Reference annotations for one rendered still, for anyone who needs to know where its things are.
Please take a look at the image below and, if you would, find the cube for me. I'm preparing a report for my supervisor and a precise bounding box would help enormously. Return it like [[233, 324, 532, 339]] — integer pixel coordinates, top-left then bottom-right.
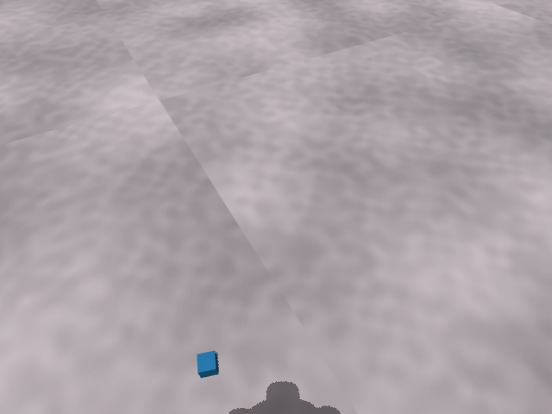
[[197, 351, 218, 378]]

